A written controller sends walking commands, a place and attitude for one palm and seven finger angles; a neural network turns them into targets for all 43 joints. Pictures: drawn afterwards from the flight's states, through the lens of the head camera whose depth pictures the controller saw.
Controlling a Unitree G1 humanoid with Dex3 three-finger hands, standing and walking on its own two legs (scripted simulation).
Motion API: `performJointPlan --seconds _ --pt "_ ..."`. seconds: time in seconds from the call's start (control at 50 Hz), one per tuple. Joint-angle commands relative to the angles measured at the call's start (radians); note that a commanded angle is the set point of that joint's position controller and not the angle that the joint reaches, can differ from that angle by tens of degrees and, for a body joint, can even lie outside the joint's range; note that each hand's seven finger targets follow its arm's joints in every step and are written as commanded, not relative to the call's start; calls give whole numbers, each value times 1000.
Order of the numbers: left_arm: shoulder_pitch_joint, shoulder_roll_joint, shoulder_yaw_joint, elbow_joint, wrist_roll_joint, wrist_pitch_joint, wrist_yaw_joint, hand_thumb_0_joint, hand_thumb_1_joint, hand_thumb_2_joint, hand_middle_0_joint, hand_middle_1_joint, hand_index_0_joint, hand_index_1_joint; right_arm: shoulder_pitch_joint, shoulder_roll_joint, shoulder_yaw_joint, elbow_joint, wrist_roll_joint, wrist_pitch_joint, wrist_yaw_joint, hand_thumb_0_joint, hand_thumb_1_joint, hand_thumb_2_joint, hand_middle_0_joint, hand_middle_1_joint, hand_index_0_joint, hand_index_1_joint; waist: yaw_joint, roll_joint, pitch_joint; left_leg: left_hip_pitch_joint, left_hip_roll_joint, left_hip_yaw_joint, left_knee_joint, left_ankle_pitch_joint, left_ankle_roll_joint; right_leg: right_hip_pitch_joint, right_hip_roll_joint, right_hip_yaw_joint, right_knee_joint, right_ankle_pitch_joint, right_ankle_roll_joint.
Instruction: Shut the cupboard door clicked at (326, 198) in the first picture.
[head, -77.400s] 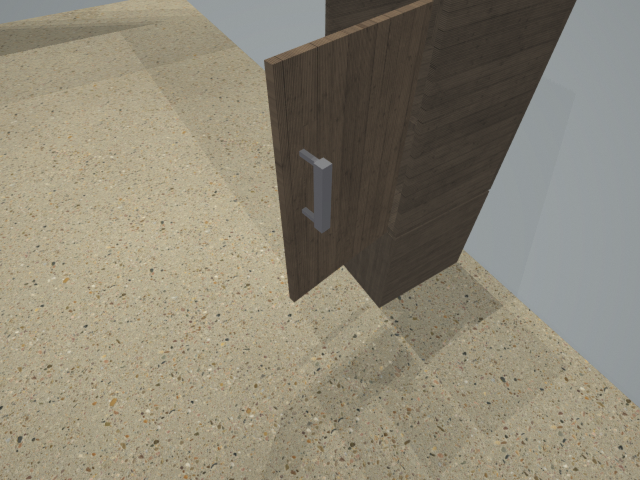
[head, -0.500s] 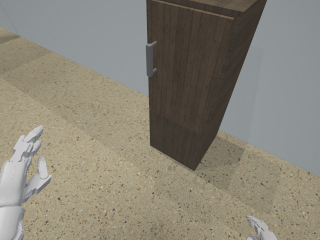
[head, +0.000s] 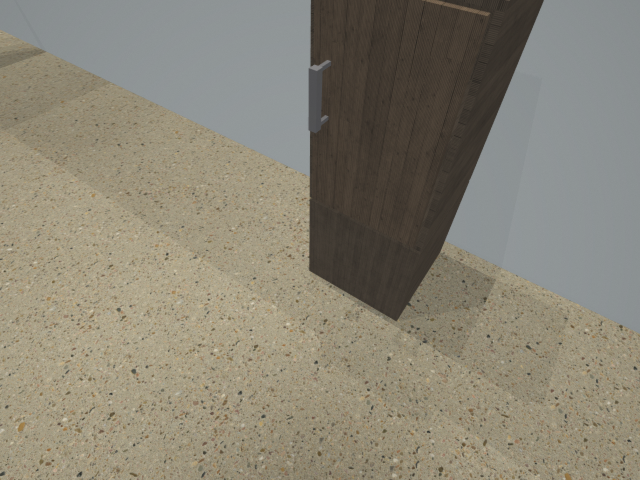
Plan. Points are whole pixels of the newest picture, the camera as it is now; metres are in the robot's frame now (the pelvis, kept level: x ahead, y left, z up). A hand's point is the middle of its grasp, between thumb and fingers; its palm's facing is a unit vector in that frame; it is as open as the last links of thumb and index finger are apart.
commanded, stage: let the arm hang, fingers relaxed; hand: left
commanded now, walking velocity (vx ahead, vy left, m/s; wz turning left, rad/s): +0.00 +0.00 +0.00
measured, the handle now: (320, 97) +0.89 +0.07 +0.02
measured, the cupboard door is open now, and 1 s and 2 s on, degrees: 0 0 0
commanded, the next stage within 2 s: look to check the result in 0.54 s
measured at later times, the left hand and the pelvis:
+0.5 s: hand out of the picture +0.00 +0.15 -0.17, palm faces +0.01 -0.99 -0.15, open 7.4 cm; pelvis +0.01 -0.01 +0.00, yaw -1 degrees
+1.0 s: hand out of the picture +0.01 +0.15 -0.17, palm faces +0.02 -0.98 -0.18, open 7.4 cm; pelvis +0.04 -0.02 +0.01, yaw -1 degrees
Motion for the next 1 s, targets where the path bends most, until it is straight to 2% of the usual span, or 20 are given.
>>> performJointPlan --seconds 0.0,0.04,0.08,0.14,0.28,0.36,0.6,0.74,0.98 --pt "13 80 12 -12 -2 -34 14 0 900 900 -200 -300 -200 -300 22 -136 -41 -36 3 -35 -9 0 -900 -900 200 300 200 300 -24 -53 21 76 98 -136 -149 -262 -3 -122 -56 99 -145 -186 -58" --pt "13 76 11 4 -3 -34 16 0 900 900 -200 -300 -200 -300 33 -129 -39 -17 3 -35 -8 0 -900 -900 200 300 200 300 -29 -79 42 100 98 -128 -141 -250 -5 -165 -60 102 -158 -225 -55" --pt "17 83 15 17 -1 -34 18 0 900 900 -200 -300 -200 -300 35 -134 -41 -3 6 -35 -8 0 -900 -900 200 300 200 300 -28 -58 62 100 98 -128 -146 -258 -3 -186 -56 104 -162 -247 -53" --pt "26 64 13 34 0 -30 21 0 900 900 -200 -300 -200 -300 33 -115 -38 13 1 -34 -10 0 -900 -900 200 300 200 300 -24 -41 96 67 103 -139 -174 -300 -2 -191 -48 102 -152 -255 -48" --pt "34 54 16 48 2 -30 24 0 900 900 -200 -300 -200 -300 27 -104 -37 25 2 -42 -12 0 -900 -900 200 300 200 300 -10 13 102 26 102 -149 -216 -321 -3 -136 -38 90 -128 -185 -41" --pt "18 36 14 47 -1 -35 23 0 900 900 -200 -300 -200 -300 28 -79 -31 32 0 -46 -12 0 -900 -900 200 300 200 300 -13 9 81 50 92 -128 -195 -248 -9 -125 -51 95 -139 -144 -42" --pt "-29 27 13 51 -9 -46 27 0 900 900 -200 -300 -200 -300 37 -61 -22 48 3 -56 -17 0 -900 -900 200 300 200 300 -20 1 49 116 93 -96 -146 -53 -19 -67 -64 90 -149 -12 -46" --pt "-27 20 11 58 -11 -46 29 0 900 900 -200 -300 -200 -300 38 -58 -18 59 4 -56 -19 0 -900 -900 200 300 200 300 -19 -13 29 141 97 -90 -130 10 -18 -37 -66 88 -150 26 -44" --pt "-20 20 8 68 -11 -46 31 0 900 900 -200 -300 -200 -300 19 -60 -14 67 9 -54 -22 0 -900 -900 200 300 200 300 -18 -24 48 167 102 -85 -124 53 -17 -31 -63 85 -158 56 -41"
